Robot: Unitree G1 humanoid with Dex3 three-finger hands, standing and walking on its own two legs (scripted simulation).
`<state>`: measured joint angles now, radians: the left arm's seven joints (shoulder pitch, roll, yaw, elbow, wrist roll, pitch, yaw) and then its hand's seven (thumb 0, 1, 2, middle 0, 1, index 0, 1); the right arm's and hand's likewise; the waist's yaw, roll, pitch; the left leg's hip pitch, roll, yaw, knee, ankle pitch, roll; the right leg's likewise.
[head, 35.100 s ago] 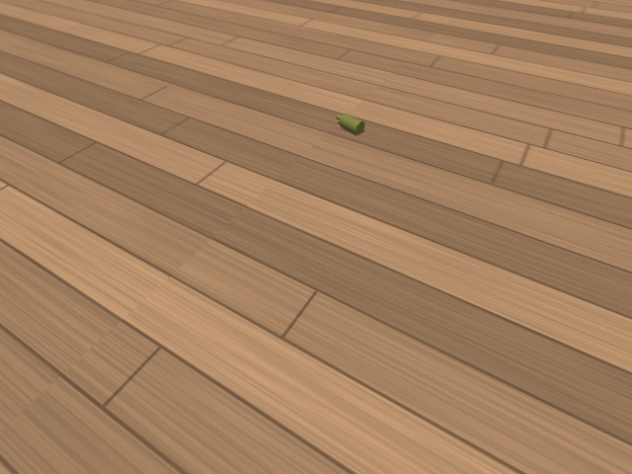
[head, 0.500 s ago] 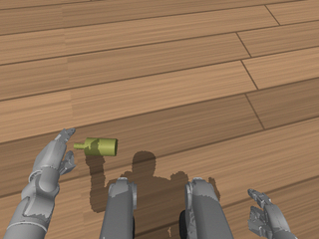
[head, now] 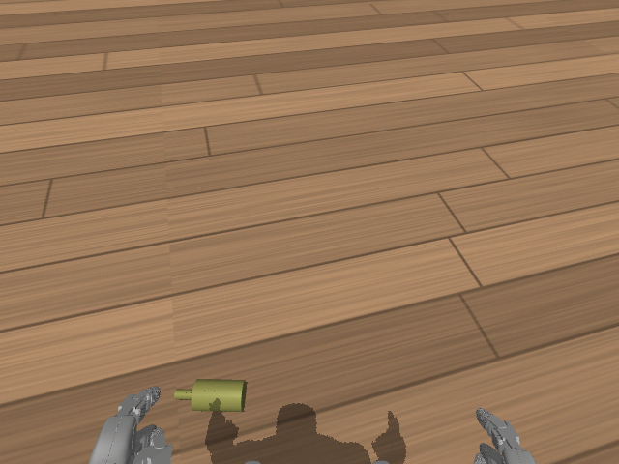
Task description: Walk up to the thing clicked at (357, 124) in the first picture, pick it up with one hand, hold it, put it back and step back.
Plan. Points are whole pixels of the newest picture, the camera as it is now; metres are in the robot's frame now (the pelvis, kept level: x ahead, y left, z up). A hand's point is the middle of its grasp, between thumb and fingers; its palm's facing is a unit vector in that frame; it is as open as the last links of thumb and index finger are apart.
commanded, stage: home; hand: left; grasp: from above
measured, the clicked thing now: (209, 394) +0.45 +0.27 -0.64
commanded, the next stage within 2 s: none
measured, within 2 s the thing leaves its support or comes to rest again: neither
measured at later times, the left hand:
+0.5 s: hand out of the picture +0.18 +0.18 -0.02, palm faces +0.07 -0.98 -0.19, open 7.4 cm
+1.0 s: hand out of the picture +0.17 +0.17 -0.01, palm faces +0.06 -0.98 -0.19, open 7.4 cm
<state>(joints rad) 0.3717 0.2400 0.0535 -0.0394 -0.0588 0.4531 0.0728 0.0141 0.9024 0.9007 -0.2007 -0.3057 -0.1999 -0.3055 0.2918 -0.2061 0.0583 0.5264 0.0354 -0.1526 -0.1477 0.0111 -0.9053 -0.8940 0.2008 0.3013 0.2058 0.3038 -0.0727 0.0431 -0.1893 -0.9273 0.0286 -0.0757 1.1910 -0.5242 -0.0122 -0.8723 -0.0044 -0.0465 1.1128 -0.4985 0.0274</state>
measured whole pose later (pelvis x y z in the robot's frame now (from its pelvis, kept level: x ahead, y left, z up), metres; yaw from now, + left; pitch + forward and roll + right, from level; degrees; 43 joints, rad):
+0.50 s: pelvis +0.02 +0.00 +0.03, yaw +1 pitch +10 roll -3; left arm 0.50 0.22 0.03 -0.13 -0.05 0.46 0.01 0.01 0.91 0.90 -0.20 -0.30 -0.20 -0.30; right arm 0.27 -0.22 0.04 0.51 0.00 -0.25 -0.18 0.01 -0.90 -0.89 0.20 0.30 0.21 0.30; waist -0.03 0.04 -0.16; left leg -0.70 0.02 -0.07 1.02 -0.49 -0.01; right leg -0.65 -0.01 -0.05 0.95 -0.47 0.02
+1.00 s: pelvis +0.01 +0.00 +0.03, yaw +1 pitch +9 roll -3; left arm 0.50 0.22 0.03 -0.12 -0.05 0.45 0.02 0.01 0.91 0.90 -0.20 -0.30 -0.20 -0.30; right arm 0.30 -0.22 0.03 0.54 0.00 -0.25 -0.18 0.01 -0.90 -0.89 0.20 0.30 0.21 0.30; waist -0.04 0.04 -0.16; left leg -0.69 0.03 -0.07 1.01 -0.48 -0.02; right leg -0.64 -0.01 -0.04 0.95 -0.46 0.02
